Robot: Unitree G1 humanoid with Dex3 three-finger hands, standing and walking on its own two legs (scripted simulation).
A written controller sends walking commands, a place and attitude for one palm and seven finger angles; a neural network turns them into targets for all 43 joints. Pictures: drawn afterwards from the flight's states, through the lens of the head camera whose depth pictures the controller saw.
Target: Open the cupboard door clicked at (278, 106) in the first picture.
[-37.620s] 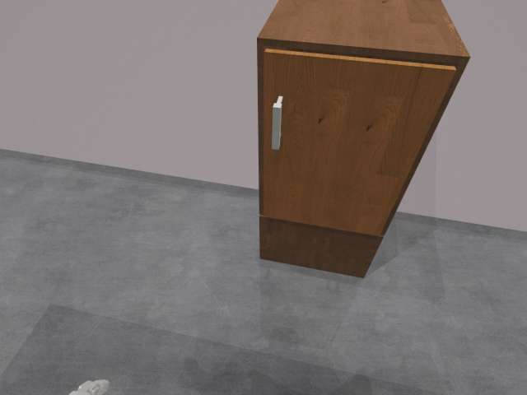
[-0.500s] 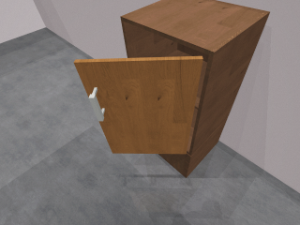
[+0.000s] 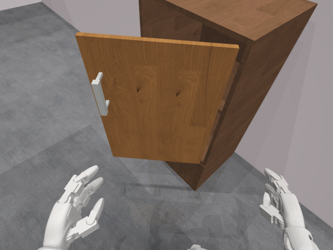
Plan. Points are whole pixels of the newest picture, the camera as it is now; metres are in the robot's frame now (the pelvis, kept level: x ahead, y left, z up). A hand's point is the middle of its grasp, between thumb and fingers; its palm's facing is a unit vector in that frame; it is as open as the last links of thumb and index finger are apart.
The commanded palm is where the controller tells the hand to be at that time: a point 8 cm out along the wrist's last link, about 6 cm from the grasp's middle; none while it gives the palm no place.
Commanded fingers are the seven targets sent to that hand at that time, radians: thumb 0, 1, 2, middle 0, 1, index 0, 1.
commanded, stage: raise the hand with hooked fingers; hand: left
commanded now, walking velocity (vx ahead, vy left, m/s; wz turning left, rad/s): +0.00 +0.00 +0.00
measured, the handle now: (102, 94) +0.53 +0.23 +0.05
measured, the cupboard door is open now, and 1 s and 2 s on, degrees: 43 43 43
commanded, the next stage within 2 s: move the hooked fingers beside the handle in 1.72 s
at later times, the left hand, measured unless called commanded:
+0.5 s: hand (65, 203) +0.21 +0.23 +0.03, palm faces +0.04 -1.00 -0.05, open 11.3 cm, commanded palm +0.18 +0.29 +0.03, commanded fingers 0.00 -0.15 0.45 -0.28 -0.98 -0.28 -0.98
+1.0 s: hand (43, 180) +0.25 +0.29 +0.05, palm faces +0.03 -1.00 -0.07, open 13.8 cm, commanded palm +0.23 +0.34 +0.06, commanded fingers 0.00 -0.50 0.30 -0.30 -1.20 -0.30 -1.20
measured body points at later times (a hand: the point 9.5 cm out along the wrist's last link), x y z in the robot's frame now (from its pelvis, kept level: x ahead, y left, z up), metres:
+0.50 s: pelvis -0.01 +0.03 -0.02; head +0.05 +0.02 +0.43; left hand +0.20 +0.29 +0.03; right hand +0.13 -0.20 -0.11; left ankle -0.02 +0.12 -0.68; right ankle +0.04 -0.08 -0.68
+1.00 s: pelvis -0.01 +0.03 +0.00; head +0.05 +0.04 +0.44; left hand +0.24 +0.34 +0.05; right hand +0.18 -0.20 -0.07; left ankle -0.02 +0.12 -0.68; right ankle +0.04 -0.08 -0.68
